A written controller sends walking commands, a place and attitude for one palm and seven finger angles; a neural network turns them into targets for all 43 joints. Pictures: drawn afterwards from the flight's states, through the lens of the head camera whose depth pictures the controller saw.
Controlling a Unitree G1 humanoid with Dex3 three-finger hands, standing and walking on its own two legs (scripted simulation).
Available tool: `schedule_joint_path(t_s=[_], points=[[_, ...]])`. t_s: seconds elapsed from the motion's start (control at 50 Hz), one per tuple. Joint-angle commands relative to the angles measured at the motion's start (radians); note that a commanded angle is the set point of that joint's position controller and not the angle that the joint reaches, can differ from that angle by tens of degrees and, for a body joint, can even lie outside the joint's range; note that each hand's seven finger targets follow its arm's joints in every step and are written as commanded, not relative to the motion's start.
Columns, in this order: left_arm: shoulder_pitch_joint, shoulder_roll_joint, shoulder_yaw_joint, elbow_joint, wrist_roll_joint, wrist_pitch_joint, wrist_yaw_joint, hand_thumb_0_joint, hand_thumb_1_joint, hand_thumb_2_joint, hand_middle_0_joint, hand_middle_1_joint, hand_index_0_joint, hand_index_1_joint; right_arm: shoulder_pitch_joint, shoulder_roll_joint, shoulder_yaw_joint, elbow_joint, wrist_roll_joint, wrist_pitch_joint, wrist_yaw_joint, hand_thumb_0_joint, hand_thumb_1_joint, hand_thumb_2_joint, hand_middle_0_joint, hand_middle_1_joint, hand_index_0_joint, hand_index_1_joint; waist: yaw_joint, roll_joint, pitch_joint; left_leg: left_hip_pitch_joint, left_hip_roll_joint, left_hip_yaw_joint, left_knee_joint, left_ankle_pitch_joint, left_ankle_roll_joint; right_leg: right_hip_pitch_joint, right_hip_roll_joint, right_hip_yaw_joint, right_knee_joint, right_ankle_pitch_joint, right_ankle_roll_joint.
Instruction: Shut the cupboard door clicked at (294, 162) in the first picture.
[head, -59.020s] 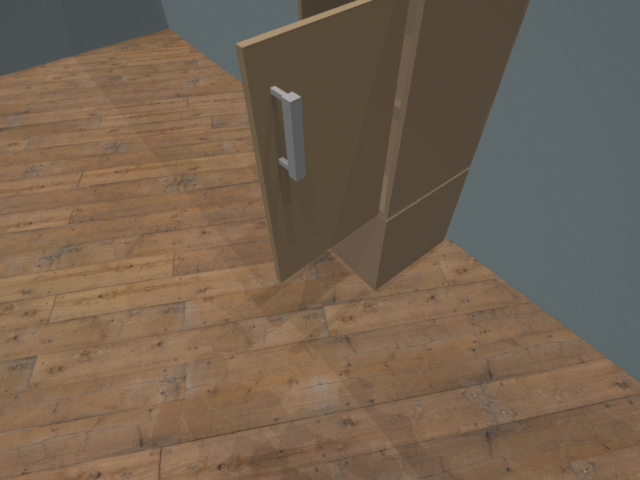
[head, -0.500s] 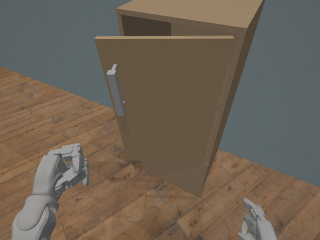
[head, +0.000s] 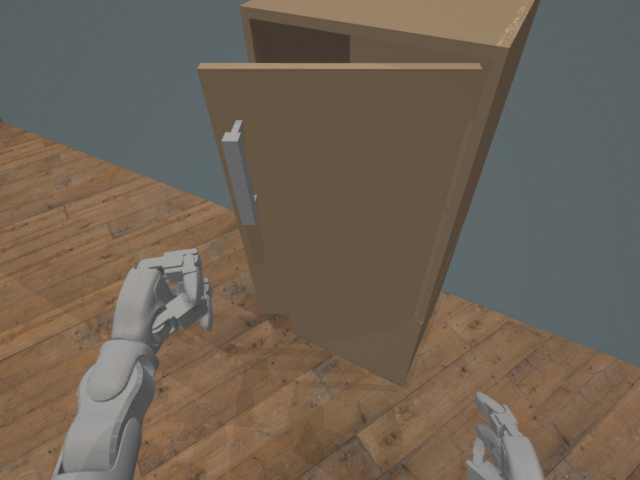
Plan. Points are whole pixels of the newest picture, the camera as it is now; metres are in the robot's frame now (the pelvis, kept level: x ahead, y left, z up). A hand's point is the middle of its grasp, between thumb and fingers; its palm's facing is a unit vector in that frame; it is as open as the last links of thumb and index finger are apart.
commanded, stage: bring the fist close to the handle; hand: left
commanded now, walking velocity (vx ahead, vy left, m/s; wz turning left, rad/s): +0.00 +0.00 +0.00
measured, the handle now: (244, 174) +0.51 +0.17 +0.11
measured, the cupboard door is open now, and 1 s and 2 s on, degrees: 25 25 16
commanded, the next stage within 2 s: push the door shut along its arc in 1.14 s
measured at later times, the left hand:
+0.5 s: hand (227, 251) +0.35 +0.15 +0.12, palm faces +0.03 -1.00 -0.03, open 3.1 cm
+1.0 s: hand (253, 214) +0.43 +0.14 +0.11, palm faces +0.03 -1.00 +0.00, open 3.1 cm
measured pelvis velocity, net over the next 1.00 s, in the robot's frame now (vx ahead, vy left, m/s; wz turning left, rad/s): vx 0.00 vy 0.00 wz -0.06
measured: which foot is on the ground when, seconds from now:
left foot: down 0.00-1.00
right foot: down 0.00-1.00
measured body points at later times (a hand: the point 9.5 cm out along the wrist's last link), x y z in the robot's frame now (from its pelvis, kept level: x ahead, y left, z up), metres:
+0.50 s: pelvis +0.00 +0.00 +0.00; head +0.01 -0.01 +0.45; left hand +0.35 +0.21 +0.12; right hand +0.16 -0.24 -0.09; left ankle +0.00 +0.12 -0.72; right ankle +0.02 -0.12 -0.72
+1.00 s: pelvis +0.00 +0.00 +0.00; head +0.03 -0.02 +0.45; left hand +0.42 +0.19 +0.11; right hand +0.06 -0.26 -0.12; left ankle +0.00 +0.12 -0.72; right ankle +0.02 -0.12 -0.72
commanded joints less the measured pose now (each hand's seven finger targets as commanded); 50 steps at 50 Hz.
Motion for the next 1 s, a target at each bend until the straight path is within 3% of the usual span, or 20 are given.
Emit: schedule_joint_path(t_s=[0.0,0.06,0.08,0.16,0.2,0.3,0.36,0.42,0.46,0.52,0.56,0.6,0.66,0.72,0.78,0.82,0.86,0.88,0.96,0.98], points=[[-0.273,0.141,0.093,-0.156,0.004,-0.047,0.032,0.000,0.900,0.900,-1.300,-1.500,-1.300,-1.500,-0.087,-0.106,-0.045,-0.154,0.003,-0.038,-0.003,0.000,-0.900,-0.900,0.200,0.300,0.200,0.300,0.000,-0.061,-0.190,0.021,-0.004,0.013,-0.136,0.225,0.018,0.108,0.016,0.002,-0.101,0.196,-0.009],[-0.296,0.164,0.127,-0.110,0.010,-0.035,0.050,0.000,0.900,0.900,-1.300,-1.500,-1.300,-1.500,-0.091,-0.105,-0.047,-0.153,0.002,-0.013,0.005,0.000,-0.900,-0.900,0.200,0.300,0.200,0.300,0.011,-0.056,-0.197,0.017,-0.003,0.026,-0.138,0.265,0.014,0.132,0.015,0.002,-0.098,0.242,-0.012],[-0.338,0.128,0.096,-0.127,0.011,-0.038,0.053,0.000,0.900,0.900,-1.300,-1.500,-1.300,-1.500,-0.096,-0.100,-0.046,-0.159,0.002,-0.008,0.009,0.000,-0.900,-0.900,0.200,0.300,0.200,0.300,0.001,-0.041,-0.202,0.029,-0.005,0.030,-0.136,0.281,0.015,0.127,0.014,0.003,-0.097,0.267,-0.012],[-0.367,0.143,0.112,-0.088,0.013,-0.050,0.053,0.000,0.900,0.900,-1.300,-1.500,-1.300,-1.500,-0.083,-0.105,-0.054,-0.154,0.001,0.009,0.016,0.000,-0.900,-0.900,0.200,0.300,0.200,0.300,-0.003,-0.074,-0.216,0.033,-0.001,0.038,-0.128,0.320,0.015,0.143,0.018,0.006,-0.095,0.325,-0.010],[-0.385,0.130,0.104,-0.089,0.013,-0.059,0.047,0.000,0.900,0.900,-1.300,-1.500,-1.300,-1.500,-0.082,-0.105,-0.059,-0.155,0.002,0.015,0.018,0.000,-0.900,-0.900,0.200,0.300,0.200,0.300,-0.003,-0.041,-0.231,0.049,-0.001,0.041,-0.130,0.333,0.012,0.142,0.020,0.004,-0.090,0.341,-0.013],[-0.518,0.097,0.047,-0.042,0.021,-0.064,0.049,0.000,0.900,0.900,-1.300,-1.500,-1.300,-1.500,-0.077,-0.110,-0.061,-0.143,0.007,0.027,0.014,0.000,-0.900,-0.900,0.200,0.300,0.200,0.300,-0.037,-0.041,-0.197,0.047,-0.001,0.032,-0.131,0.269,0.014,0.088,0.023,0.004,-0.104,0.272,-0.011],[-0.611,0.155,0.089,0.032,0.027,-0.064,0.066,0.000,0.900,0.900,-1.300,-1.500,-1.300,-1.500,-0.072,-0.118,-0.062,-0.123,0.004,0.041,0.005,0.000,-0.900,-0.900,0.200,0.300,0.200,0.300,-0.042,-0.077,-0.205,0.035,-0.003,0.032,-0.130,0.222,0.019,0.086,0.021,0.016,-0.118,0.218,-0.008],[-0.721,0.144,0.071,0.090,0.032,-0.074,0.070,0.000,0.900,0.900,-1.300,-1.500,-1.300,-1.500,-0.082,-0.114,-0.057,-0.116,0.007,0.053,0.003,0.000,-0.900,-0.900,0.200,0.300,0.200,0.300,-0.050,-0.032,-0.219,0.035,-0.008,0.034,-0.131,0.209,0.016,0.082,0.017,0.021,-0.118,0.211,-0.013],[-0.771,0.184,0.103,0.169,0.034,-0.084,0.077,0.000,0.900,0.900,-1.300,-1.500,-1.300,-1.500,-0.066,-0.121,-0.061,-0.100,0.006,0.063,-0.001,0.000,-0.900,-0.900,0.200,0.300,0.200,0.300,-0.054,-0.085,-0.231,0.021,-0.004,0.032,-0.126,0.201,0.019,0.085,0.019,0.026,-0.122,0.199,-0.009],[-0.839,0.170,0.092,0.260,0.036,-0.098,0.073,0.000,0.900,0.900,-1.300,-1.500,-1.300,-1.500,-0.064,-0.119,-0.059,-0.096,0.008,0.075,0.001,0.000,-0.900,-0.900,0.200,0.300,0.200,0.300,-0.054,-0.035,-0.245,0.015,-0.008,0.035,-0.123,0.206,0.015,0.080,0.016,0.027,-0.113,0.219,-0.014],[-0.880,0.194,0.110,0.322,0.043,-0.113,0.075,0.000,0.900,0.900,-1.300,-1.500,-1.300,-1.500,-0.044,-0.124,-0.066,-0.089,0.007,0.082,0.004,0.000,-0.900,-0.900,0.200,0.300,0.200,0.300,-0.054,-0.062,-0.266,0.010,-0.004,0.031,-0.116,0.222,0.015,0.084,0.018,0.027,-0.105,0.234,-0.015],[-0.940,0.151,0.071,0.377,0.044,-0.122,0.073,0.000,0.900,0.900,-1.300,-1.500,-1.300,-1.500,-0.036,-0.121,-0.064,-0.087,0.009,0.090,0.009,0.000,-0.900,-0.900,0.200,0.300,0.200,0.300,-0.068,-0.028,-0.260,0.005,-0.008,0.033,-0.108,0.228,0.014,0.060,0.016,0.027,-0.100,0.254,-0.016],[-1.026,0.206,0.119,0.500,0.049,-0.140,0.084,0.000,0.900,0.900,-1.300,-1.500,-1.300,-1.500,-0.004,-0.137,-0.072,-0.069,0.005,0.103,0.010,0.000,-0.900,-0.900,0.200,0.300,0.200,0.300,-0.078,-0.105,-0.261,-0.032,-0.005,0.031,-0.103,0.194,0.018,0.048,0.019,0.032,-0.104,0.219,-0.010],[-1.123,0.218,0.129,0.552,0.064,-0.177,0.095,0.000,0.900,0.900,-1.300,-1.500,-1.300,-1.500,0.017,-0.133,-0.076,-0.067,0.002,0.114,0.018,0.000,-0.900,-0.900,0.200,0.300,0.200,0.300,-0.080,-0.051,-0.316,-0.031,-0.008,0.037,-0.092,0.216,0.018,0.052,0.018,0.037,-0.082,0.255,-0.013],[-1.059,0.243,0.169,0.577,0.070,-0.215,0.097,0.000,0.900,0.900,-1.300,-1.500,-1.300,-1.500,0.042,-0.133,-0.084,-0.076,-0.004,0.127,0.029,0.000,-0.900,-0.900,0.200,0.300,0.200,0.300,-0.056,-0.056,-0.389,-0.035,-0.008,0.047,-0.084,0.277,0.019,0.111,0.020,0.039,-0.060,0.332,-0.015],[-1.034,0.218,0.157,0.580,0.066,-0.230,0.089,0.000,0.900,0.900,-1.300,-1.500,-1.300,-1.500,0.050,-0.133,-0.087,-0.082,-0.003,0.131,0.036,0.000,-0.900,-0.900,0.200,0.300,0.200,0.300,-0.053,-0.051,-0.384,-0.038,-0.007,0.053,-0.083,0.302,0.019,0.115,0.024,0.037,-0.054,0.371,-0.017],[-0.965,0.248,0.191,0.583,0.067,-0.236,0.087,0.000,0.900,0.900,-1.300,-1.500,-1.300,-1.500,0.065,-0.142,-0.095,-0.089,-0.003,0.142,0.039,0.000,-0.900,-0.900,0.200,0.300,0.200,0.300,-0.040,-0.094,-0.390,-0.047,-0.003,0.055,-0.085,0.330,0.022,0.140,0.029,0.034,-0.051,0.399,-0.016],[-0.987,0.226,0.168,0.553,0.063,-0.238,0.084,0.000,0.900,0.900,-1.300,-1.500,-1.300,-1.500,0.060,-0.139,-0.093,-0.095,-0.001,0.144,0.041,0.000,-0.900,-0.900,0.200,0.300,0.200,0.300,-0.051,-0.082,-0.376,-0.046,-0.002,0.059,-0.090,0.319,0.023,0.129,0.027,0.034,-0.058,0.396,-0.013],[-1.010,0.274,0.205,0.524,0.060,-0.238,0.089,0.000,0.900,0.900,-1.300,-1.500,-1.300,-1.500,0.064,-0.144,-0.098,-0.092,0.000,0.155,0.033,0.000,-0.900,-0.900,0.200,0.300,0.200,0.300,-0.057,-0.095,-0.347,-0.057,-0.004,0.065,-0.100,0.259,0.030,0.125,0.031,0.044,-0.084,0.334,-0.008],[-1.019,0.268,0.189,0.498,0.064,-0.243,0.088,0.000,0.900,0.900,-1.300,-1.500,-1.300,-1.500,0.056,-0.139,-0.097,-0.095,0.003,0.156,0.033,0.000,-0.900,-0.900,0.200,0.300,0.200,0.300,-0.058,-0.062,-0.350,-0.051,-0.004,0.065,-0.105,0.255,0.030,0.122,0.030,0.047,-0.086,0.330,-0.011]])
